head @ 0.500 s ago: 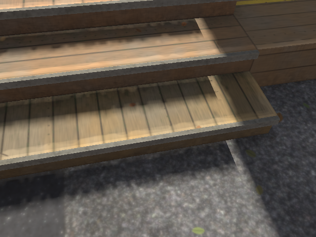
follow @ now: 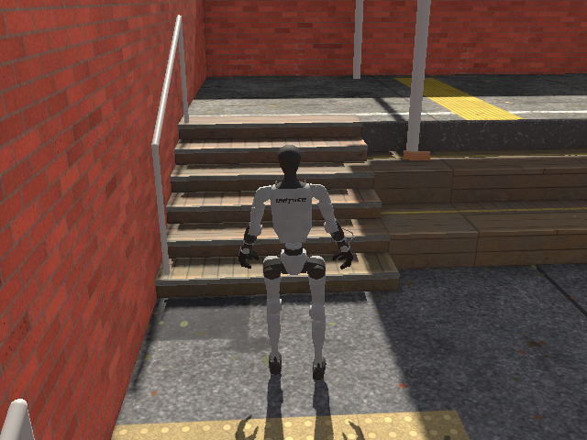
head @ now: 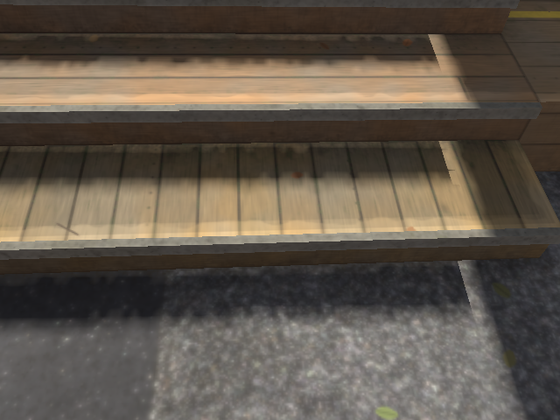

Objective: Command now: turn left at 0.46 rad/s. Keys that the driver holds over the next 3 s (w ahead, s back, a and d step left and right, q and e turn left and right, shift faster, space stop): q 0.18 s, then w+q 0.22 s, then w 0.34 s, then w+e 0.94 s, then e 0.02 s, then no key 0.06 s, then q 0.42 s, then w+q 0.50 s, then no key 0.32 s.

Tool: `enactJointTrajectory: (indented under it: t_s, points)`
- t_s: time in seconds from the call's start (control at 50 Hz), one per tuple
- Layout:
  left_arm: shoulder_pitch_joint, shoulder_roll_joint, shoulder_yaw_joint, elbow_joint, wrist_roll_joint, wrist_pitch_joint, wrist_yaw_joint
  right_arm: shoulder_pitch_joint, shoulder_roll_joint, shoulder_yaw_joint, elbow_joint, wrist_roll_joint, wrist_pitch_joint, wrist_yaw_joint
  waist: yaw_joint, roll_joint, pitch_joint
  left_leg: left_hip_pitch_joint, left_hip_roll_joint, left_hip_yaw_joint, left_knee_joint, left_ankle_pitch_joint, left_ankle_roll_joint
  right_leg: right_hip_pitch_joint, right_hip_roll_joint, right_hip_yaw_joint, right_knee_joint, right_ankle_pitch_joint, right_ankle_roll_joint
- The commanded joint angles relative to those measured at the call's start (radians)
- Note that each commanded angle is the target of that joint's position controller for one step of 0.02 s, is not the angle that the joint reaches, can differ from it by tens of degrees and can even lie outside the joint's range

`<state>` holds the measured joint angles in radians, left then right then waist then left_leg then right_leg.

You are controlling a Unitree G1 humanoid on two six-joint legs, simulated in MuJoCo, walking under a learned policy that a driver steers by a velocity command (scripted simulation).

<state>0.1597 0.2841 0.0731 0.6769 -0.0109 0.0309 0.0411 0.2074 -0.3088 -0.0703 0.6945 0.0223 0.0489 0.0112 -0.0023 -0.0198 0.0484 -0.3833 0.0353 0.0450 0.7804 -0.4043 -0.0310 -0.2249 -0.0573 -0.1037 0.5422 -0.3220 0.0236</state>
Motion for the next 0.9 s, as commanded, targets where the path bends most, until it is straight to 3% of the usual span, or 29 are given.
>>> enactJointTrajectory:
  t_s: [0.02, 0.04, 0.06, 0.08, 0.1, 0.12, 0.14, 0.18, 0.22, 0.24, 0.28, 0.4, 0.52, 0.56, 0.6, 0.62, 0.64, 0.66, 0.68, 0.7, 0.76, 0.84, 0.9]
  points:
    - [-0.021, 0.131, 0.038, -0.048, -0.02, -0.008, 0.002, 0.078, -0.085, -0.031, -0.059, -0.006, -0.012, 0.009, -0.034, -0.059, -0.128, 0.175, -0.053, 0.027, -0.275, 0.231, 0.052, 0.015, -0.183, 0.084, 0.045, 0.346, -0.127]
    - [0.031, 0.087, 0.027, -0.044, 0.01, -0.01, -0.002, 0.094, -0.185, -0.058, -0.075, -0.011, -0.018, -0.005, -0.011, 0.17, -0.119, 0.31, 0.084, -0.212, -0.366, 0.543, 0.117, -0.174, -0.089, -0.019, 0.294, 0.06, -0.03]
    - [-0.044, 0.048, 0.007, -0.111, 0.047, -0.014, 0.001, 0.096, -0.288, -0.071, -0.119, -0.034, -0.034, -0.007, -0.019, 0.376, -0.119, 0.339, 0.345, -0.625, -0.421, 0.824, 0.337, -0.432, 0.077, 0.038, 0.546, -0.394, 0.044]
    - [-0.092, 0.101, 0.021, -0.111, 0.024, -0.017, 0.007, 0.123, -0.247, -0.058, -0.124, -0.063, -0.056, 0.003, -0.077, 0.232, -0.196, 0.331, 0.37, -0.645, -0.455, 0.701, 0.417, -0.442, 0.071, 0.178, 0.7, -0.404, 0.039]
    - [-0.093, 0.122, 0.029, -0.102, 0.005, -0.015, 0.008, 0.076, -0.219, -0.047, -0.123, -0.058, -0.071, 0.003, -0.046, 0.165, -0.145, 0.298, 0.317, -0.552, -0.45, 0.595, 0.371, -0.462, 0.049, 0.196, 0.733, -0.313, 0.025]
    - [-0.076, 0.131, 0.035, -0.08, 0.01, -0.012, 0.014, 0.024, -0.196, -0.044, -0.126, -0.035, -0.072, -0.004, -0.02, 0.101, -0.114, 0.279, 0.256, -0.477, -0.441, 0.498, 0.307, -0.472, 0.027, 0.198, 0.704, -0.214, 0.021]
    - [-0.073, 0.14, 0.04, -0.069, 0.017, -0.008, 0.02, -0.015, -0.17, -0.033, -0.133, -0.016, -0.066, -0.013, -0.008, 0.092, -0.1, 0.262, 0.22, -0.435, -0.436, 0.481, 0.266, -0.466, 0.015, 0.204, 0.667, -0.141, 0.025]
    - [-0.042, 0.124, 0.04, -0.053, 0.017, -0.009, 0.014, -0.027, -0.154, -0.022, -0.141, -0.015, -0.056, -0.026, 0.012, 0.117, -0.122, 0.23, 0.167, -0.381, -0.442, 0.528, 0.246, -0.395, 0.039, 0.191, 0.673, -0.047, 0.042]
    - [-0.024, 0.112, 0.036, -0.044, 0.011, -0.017, 0.002, 0.014, -0.14, -0.019, -0.137, -0.01, -0.056, -0.036, 0.003, 0.115, -0.156, 0.275, 0.137, -0.387, -0.486, 0.249, 0.25, -0.405, 0.041, 0.185, 0.603, 0.026, 0.048]
    - [-0.043, 0.111, 0.035, -0.049, 0.008, -0.024, -0.003, 0.034, -0.14, -0.02, -0.135, -0.007, -0.057, -0.038, -0.011, 0.123, -0.139, 0.289, 0.134, -0.421, -0.522, 0.073, 0.253, -0.43, 0.04, 0.186, 0.545, 0.049, 0.05]
    - [-0.09, 0.115, 0.035, -0.062, 0.005, -0.041, -0.01, 0.059, -0.15, -0.023, -0.128, -0.009, -0.062, -0.043, -0.03, 0.151, -0.087, 0.308, 0.145, -0.486, -0.572, -0.073, 0.261, -0.47, 0.043, 0.194, 0.428, 0.067, 0.054]
    - [-0.143, 0.104, 0.029, -0.056, 0.003, -0.104, -0.032, 0.091, -0.174, -0.034, -0.11, -0.009, -0.072, -0.046, -0.056, 0.16, -0.049, 0.289, 0.128, -0.517, -0.57, -0.049, 0.266, -0.397, 0.06, 0.206, 0.149, 0.106, 0.054]
    - [-0.156, 0.098, 0.014, -0.054, -0.007, -0.146, -0.059, 0.109, -0.163, -0.025, -0.085, -0.007, -0.082, -0.024, -0.079, 0.156, -0.037, 0.216, 0.126, -0.524, -0.543, -0.033, 0.269, -0.234, 0.061, 0.166, 0.005, 0.118, 0.014]
    - [-0.133, 0.109, 0.015, -0.054, -0.011, -0.156, -0.062, 0.104, -0.158, -0.021, -0.08, -0.006, -0.083, -0.016, -0.06, 0.154, -0.031, 0.196, 0.122, -0.539, -0.523, -0.025, 0.26, -0.159, 0.063, 0.153, -0.053, 0.127, -0.014]
    - [-0.055, 0.112, 0.019, -0.031, -0.005, -0.161, -0.057, 0.095, -0.128, -0.01, -0.078, -0.007, -0.081, -0.012, -0.009, 0.14, -0.048, 0.148, 0.081, -0.519, -0.463, 0.017, 0.227, -0.003, 0.069, 0.131, -0.132, 0.161, -0.042]
    - [0.025, 0.13, 0.026, -0.016, 0.0, -0.163, -0.05, 0.085, -0.093, 0.002, -0.081, -0.011, -0.084, -0.011, 0.032, 0.129, -0.08, 0.089, 0.051, -0.482, -0.383, 0.058, 0.197, 0.121, 0.025, 0.168, -0.135, 0.147, -0.066]
    - [0.162, 0.174, 0.035, 0.005, 0.011, -0.162, -0.041, 0.064, -0.034, 0.021, -0.097, -0.02, -0.091, -0.011, 0.086, 0.019, -0.147, -0.025, -0.025, -0.37, -0.139, 0.049, 0.144, 0.297, -0.111, 0.327, -0.178, 0.061, -0.124]
    - [0.248, 0.295, 0.067, 0.04, 0.021, -0.153, -0.047, 0.095, -0.02, 0.028, -0.137, 0.001, -0.107, -0.017, 0.067, -0.244, -0.164, -0.293, -0.146, -0.208, 0.131, -0.116, 0.086, 0.443, -0.29, 0.71, -0.283, -0.148, -0.28]
    - [0.258, 0.225, 0.056, 0.049, -0.001, -0.151, -0.055, 0.071, -0.119, 0.004, -0.126, 0.013, -0.117, -0.023, 0.086, -0.18, -0.074, -0.453, -0.092, -0.207, 0.294, -0.174, 0.065, 0.418, -0.34, 0.819, -0.321, -0.311, -0.321]
    - [0.237, 0.167, 0.036, 0.042, -0.005, -0.149, -0.053, 0.042, -0.142, -0.004, -0.117, 0.013, -0.123, -0.019, 0.082, -0.125, -0.01, -0.495, -0.054, -0.219, 0.358, -0.087, 0.068, 0.38, -0.3, 0.734, -0.322, -0.293, -0.295]
    - [0.179, 0.115, 0.008, 0.025, 0.013, -0.136, -0.049, -0.023, -0.1, 0.003, -0.125, -0.02, -0.137, -0.002, 0.051, -0.069, 0.014, -0.456, 0.027, -0.149, 0.312, 0.099, 0.051, 0.279, -0.194, 0.527, -0.355, -0.014, -0.246]
    - [0.194, 0.138, 0.007, 0.042, -0.007, -0.122, -0.039, -0.107, -0.029, 0.027, -0.153, -0.03, -0.154, 0.011, 0.05, -0.079, 0.017, -0.349, 0.017, -0.072, 0.089, 0.198, -0.002, 0.163, -0.12, 0.386, -0.384, 0.29, -0.247]
    - [0.226, 0.163, 0.013, 0.06, -0.011, -0.109, -0.027, -0.197, -0.002, 0.041, -0.167, -0.023, -0.167, 0.024, 0.073, -0.08, 0.013, -0.191, -0.027, -0.051, -0.135, 0.344, -0.024, 0.081, -0.082, 0.317, -0.365, 0.356, -0.218]
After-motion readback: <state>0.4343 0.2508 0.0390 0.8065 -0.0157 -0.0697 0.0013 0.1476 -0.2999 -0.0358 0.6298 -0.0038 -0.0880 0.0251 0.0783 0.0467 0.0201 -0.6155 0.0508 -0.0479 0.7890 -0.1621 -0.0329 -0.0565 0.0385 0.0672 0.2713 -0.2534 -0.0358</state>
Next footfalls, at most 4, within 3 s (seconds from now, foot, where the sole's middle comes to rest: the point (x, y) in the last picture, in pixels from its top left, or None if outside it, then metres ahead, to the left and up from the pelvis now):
0.04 left None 0.04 0.11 -0.77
0.64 right None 0.21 -0.08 -0.77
1.06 left None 0.42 0.25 -0.77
1.52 right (265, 348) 0.64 0.03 -0.77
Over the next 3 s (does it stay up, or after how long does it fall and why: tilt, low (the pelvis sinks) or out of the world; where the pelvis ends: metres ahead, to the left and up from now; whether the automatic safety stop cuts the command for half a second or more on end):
stays up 1.22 0.09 0.27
